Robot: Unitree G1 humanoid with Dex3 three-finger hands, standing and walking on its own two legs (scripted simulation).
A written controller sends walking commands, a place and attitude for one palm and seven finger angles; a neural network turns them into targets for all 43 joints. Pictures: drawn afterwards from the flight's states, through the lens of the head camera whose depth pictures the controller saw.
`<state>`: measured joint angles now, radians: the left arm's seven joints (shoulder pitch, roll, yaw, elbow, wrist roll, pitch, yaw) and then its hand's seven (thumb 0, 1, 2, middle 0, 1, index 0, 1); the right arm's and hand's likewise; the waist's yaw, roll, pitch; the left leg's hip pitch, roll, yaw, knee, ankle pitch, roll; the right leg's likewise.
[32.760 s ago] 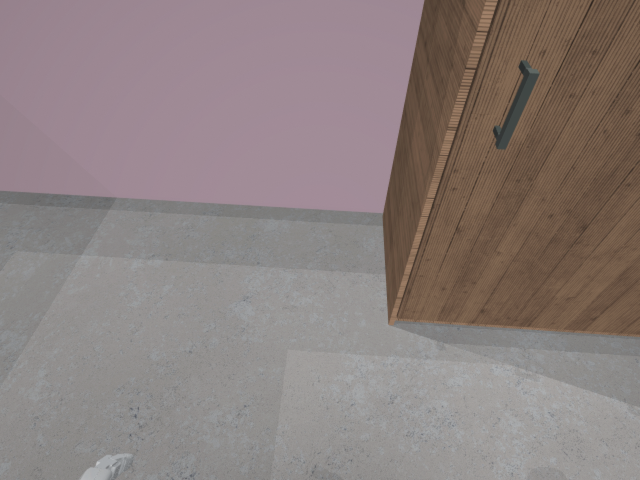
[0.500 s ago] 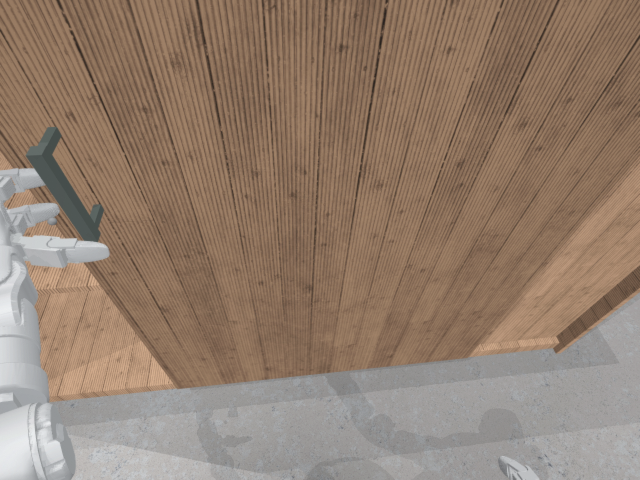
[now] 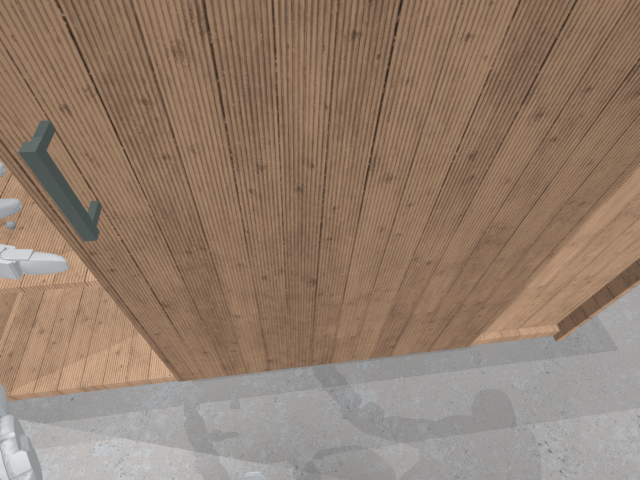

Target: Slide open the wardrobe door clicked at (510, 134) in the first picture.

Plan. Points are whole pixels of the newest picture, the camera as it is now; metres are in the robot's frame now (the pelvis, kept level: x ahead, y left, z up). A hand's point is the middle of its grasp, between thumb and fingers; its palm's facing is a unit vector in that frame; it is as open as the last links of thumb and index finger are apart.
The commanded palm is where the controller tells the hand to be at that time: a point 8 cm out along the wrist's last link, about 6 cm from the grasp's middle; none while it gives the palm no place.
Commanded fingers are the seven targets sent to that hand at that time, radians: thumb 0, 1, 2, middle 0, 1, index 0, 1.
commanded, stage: slip the hand off the handle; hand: left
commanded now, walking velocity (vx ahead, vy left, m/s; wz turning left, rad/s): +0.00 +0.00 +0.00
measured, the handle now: (68, 185) +0.43 +0.31 +0.13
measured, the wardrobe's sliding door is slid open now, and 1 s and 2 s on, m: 0.54 0.54 0.54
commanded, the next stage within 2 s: draw the hand back to the body in 0.66 s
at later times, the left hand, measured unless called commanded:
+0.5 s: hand out of the picture +0.26 +0.36 +0.10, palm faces +0.49 -0.85 -0.19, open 14.7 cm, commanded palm +0.21 +0.39 +0.12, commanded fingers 0.00 -0.55 0.20 -0.25 -1.15 -0.25 -1.15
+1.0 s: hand out of the picture +0.25 +0.32 +0.14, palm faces +0.21 -0.98 -0.06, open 14.7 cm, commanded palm +0.19 +0.37 +0.13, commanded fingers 0.00 -0.55 0.20 -0.25 -1.15 -0.25 -1.15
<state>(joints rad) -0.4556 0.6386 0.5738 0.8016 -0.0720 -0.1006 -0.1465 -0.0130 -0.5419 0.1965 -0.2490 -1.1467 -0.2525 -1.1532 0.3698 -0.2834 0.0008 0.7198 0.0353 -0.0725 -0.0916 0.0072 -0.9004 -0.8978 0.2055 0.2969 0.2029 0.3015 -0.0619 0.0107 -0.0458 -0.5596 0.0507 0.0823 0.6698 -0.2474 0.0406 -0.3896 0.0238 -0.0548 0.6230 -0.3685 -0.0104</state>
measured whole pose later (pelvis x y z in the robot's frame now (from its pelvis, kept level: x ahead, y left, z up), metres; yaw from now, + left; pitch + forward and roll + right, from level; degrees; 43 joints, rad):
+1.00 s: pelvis -0.01 -0.02 +0.01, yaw +1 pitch +0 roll -1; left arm -0.01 0.52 0.58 0.38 -0.38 -0.08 -0.48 -0.01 -0.54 0.20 -0.25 -1.15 -0.25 -1.15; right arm 0.29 -0.29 0.02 0.72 0.07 -0.21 -0.15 0.01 -0.90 -0.90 0.21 0.30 0.20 0.30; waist 0.01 0.03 -0.03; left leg -0.39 0.05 0.07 0.62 -0.23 0.01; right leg -0.23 0.03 -0.07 0.59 -0.37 -0.03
